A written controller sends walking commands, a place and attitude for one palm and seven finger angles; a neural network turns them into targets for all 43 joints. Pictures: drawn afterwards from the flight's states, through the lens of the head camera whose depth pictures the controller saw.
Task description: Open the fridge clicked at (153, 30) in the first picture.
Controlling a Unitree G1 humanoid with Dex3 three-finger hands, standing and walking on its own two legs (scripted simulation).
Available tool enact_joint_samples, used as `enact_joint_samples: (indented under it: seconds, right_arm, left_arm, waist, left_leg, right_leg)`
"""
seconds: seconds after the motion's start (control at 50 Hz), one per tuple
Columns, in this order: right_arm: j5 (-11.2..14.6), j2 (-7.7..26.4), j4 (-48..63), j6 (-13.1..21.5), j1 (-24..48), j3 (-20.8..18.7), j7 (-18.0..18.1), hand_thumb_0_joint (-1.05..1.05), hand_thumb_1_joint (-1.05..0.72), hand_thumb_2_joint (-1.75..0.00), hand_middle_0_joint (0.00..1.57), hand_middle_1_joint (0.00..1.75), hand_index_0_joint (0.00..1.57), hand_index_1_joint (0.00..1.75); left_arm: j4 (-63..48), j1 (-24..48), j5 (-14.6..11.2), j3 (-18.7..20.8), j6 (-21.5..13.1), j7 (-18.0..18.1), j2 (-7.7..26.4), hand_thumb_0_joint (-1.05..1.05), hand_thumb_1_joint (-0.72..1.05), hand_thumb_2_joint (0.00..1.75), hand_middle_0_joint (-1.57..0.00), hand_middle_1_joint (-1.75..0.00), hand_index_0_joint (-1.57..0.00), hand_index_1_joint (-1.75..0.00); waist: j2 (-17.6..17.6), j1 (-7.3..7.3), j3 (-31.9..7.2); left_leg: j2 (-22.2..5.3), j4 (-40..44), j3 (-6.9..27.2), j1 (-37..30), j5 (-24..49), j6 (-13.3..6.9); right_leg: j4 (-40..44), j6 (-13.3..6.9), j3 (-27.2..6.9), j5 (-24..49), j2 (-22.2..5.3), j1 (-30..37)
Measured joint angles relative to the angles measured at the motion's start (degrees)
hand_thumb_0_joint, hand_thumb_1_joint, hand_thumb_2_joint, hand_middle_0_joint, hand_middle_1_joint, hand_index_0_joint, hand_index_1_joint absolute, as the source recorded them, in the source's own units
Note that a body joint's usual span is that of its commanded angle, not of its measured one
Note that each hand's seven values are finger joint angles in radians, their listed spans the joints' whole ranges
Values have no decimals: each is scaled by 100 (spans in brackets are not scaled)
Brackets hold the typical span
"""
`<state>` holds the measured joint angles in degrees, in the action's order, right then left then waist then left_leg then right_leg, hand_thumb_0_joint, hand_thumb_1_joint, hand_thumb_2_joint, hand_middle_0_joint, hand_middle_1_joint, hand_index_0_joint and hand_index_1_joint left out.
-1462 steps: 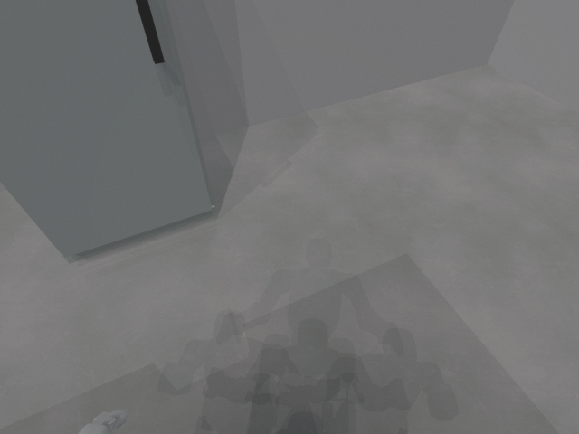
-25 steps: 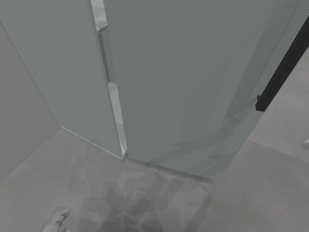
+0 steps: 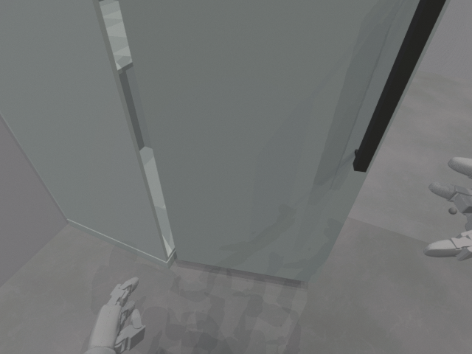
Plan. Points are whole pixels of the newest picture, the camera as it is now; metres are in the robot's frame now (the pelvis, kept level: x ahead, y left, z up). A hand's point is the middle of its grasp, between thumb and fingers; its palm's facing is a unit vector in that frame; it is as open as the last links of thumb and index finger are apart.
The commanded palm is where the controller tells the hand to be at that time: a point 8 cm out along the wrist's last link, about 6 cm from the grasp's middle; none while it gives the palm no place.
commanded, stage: draw the hand back to the body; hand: right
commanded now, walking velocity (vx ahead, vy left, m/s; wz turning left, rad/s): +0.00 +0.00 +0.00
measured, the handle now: (393, 77) +0.54 -0.31 +0.24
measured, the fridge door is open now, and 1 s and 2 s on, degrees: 76 76 76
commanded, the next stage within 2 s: step back with the hand held close in 1.08 s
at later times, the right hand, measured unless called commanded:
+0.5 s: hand (442, 232) +0.24 -0.28 +0.16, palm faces +0.51 +0.79 -0.34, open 10.8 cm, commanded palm +0.18 -0.30 +0.18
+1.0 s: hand (438, 261) +0.20 -0.25 +0.16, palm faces +0.49 +0.79 -0.37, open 7.5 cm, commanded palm +0.15 -0.28 +0.18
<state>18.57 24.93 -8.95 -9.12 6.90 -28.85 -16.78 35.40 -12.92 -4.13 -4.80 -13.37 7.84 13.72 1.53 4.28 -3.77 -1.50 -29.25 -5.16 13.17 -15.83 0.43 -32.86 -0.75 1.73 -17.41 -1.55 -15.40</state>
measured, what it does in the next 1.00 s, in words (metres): stands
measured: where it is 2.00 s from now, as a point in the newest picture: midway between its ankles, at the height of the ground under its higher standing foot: outside the picture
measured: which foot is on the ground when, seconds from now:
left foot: down 0.00-1.00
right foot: down 0.00-1.00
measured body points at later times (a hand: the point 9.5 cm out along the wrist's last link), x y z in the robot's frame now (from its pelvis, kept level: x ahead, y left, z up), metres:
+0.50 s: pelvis +0.01 +0.01 +0.01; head -0.01 +0.02 +0.46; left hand +0.17 +0.25 -0.08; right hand +0.21 -0.32 +0.18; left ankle +0.00 +0.13 -0.73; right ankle +0.00 -0.11 -0.73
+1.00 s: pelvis +0.01 +0.02 +0.01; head -0.02 +0.03 +0.46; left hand +0.19 +0.24 -0.07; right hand +0.17 -0.29 +0.18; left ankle +0.00 +0.13 -0.73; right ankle +0.00 -0.11 -0.73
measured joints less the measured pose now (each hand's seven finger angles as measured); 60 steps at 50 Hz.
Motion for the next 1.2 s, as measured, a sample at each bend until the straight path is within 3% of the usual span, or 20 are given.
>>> enact_joint_samples:
  seconds: [0.02, 0.04, 0.1, 0.16, 0.22, 0.3, 0.56, 0.72, 0.82, 0.98, 1.2]
  right_arm:
    - [-8, -8, 31, -100, -23, 32, 9, -1, 52, -22, 25, 113, 25, 113]
    - [-214, 3, 95, -76, -74, 113, 200, -1, 50, -22, 25, 113, 25, 112]
    - [-767, 2, 267, 347, -334, 305, 1103, -1, 44, -25, 25, 109, 25, 109]
    - [-1096, -158, 714, 662, -739, 394, 1752, -1, 36, -29, 25, 104, 24, 104]
    - [-1274, -343, 1204, 950, -1157, 525, 2121, -1, 26, -34, 25, 99, 24, 98]
    - [-1428, -450, 1568, 1214, -1550, 622, 2360, -1, 13, -40, 24, 91, 24, 91]
    - [-1552, -500, 2234, 1471, -2575, 748, 2402, 0, -33, -63, 23, 63, 22, 63]
    - [-1579, -567, 2892, 1538, -3283, 927, 2339, 1, -62, -77, 22, 47, 22, 46]
    - [-1590, -571, 2968, 1559, -3349, 934, 2355, 1, -77, -84, 22, 38, 21, 38]
    - [-1577, -638, 2780, 1508, -3124, 904, 2416, 2, -87, -89, 21, 32, 21, 32]
    - [-1575, -578, 2873, 1537, -3168, 930, 2383, 2, -89, -90, 21, 31, 21, 30]
  left_arm:
    - [9, 43, -5, -18, 2, 13, -10, 1, 90, 89, -20, -30, -20, -30]
    - [14, 91, 62, -13, -7, -12, -20, 1, 90, 89, -20, -30, -20, -30]
    - [3, 207, 245, 5, -39, -140, -26, 1, 90, 89, -20, -30, -20, -30]
    - [1, 208, 327, 55, -7, -240, -18, 1, 90, 89, -20, -31, -21, -30]
    - [110, 120, 386, 118, 40, -298, 0, 1, 90, 89, -20, -31, -21, -30]
    - [322, 9, 418, 202, 145, -311, -11, 1, 90, 89, -20, -31, -21, -30]
    - [377, -38, 443, 423, 356, -353, -36, 1, 90, 89, -20, -30, -20, -30]
    - [284, 42, 478, 457, 365, -352, -77, 1, 90, 89, -20, -30, -20, -30]
    - [266, 115, 488, 438, 363, -307, -108, 1, 90, 89, -20, -30, -20, -30]
    - [293, 171, 497, 382, 363, -258, -160, 1, 90, 89, -20, -30, -20, -30]
    - [338, 85, 511, 380, 364, -280, -174, 1, 90, 89, -20, -30, -20, -30]
  waist:
    - [4, 11, 11]
    - [11, 12, 46]
    - [14, -40, 186]
    - [-1, -37, 325]
    - [-12, -3, 365]
    - [-28, 7, 358]
    - [82, -129, 342]
    - [100, -68, 344]
    - [115, 4, 402]
    - [124, 31, 488]
    - [80, -42, 518]
  left_leg:
    - [-4, 15, -16, -34, 4, -1]
    - [-5, 39, -27, -72, 13, -1]
    - [-21, 123, -35, -135, 69, -2]
    - [-28, 212, 2, -187, 128, -6]
    - [-25, 298, 37, -258, 159, -4]
    - [-9, 388, 77, -399, 160, -11]
    - [75, 547, 188, -687, 160, -62]
    - [130, 604, 159, -786, 170, -99]
    - [145, 630, 111, -833, 189, -118]
    - [141, 668, 85, -885, 231, -124]
    - [121, 711, 137, -940, 252, -92]
  right_leg:
    - [10, 1, -16, 7, 5, 25]
    - [26, 3, -27, 18, 8, 56]
    - [144, 12, -33, 94, 30, 130]
    - [296, 12, 7, 176, 42, 226]
    - [417, 10, 44, 213, 44, 328]
    - [552, 23, 86, 224, 33, 508]
    - [833, 90, 201, 252, -39, 907]
    - [849, 130, 172, 252, -92, 980]
    - [838, 145, 122, 272, -106, 992]
    - [874, 146, 96, 321, -98, 1032]
    - [916, 120, 148, 320, -76, 1106]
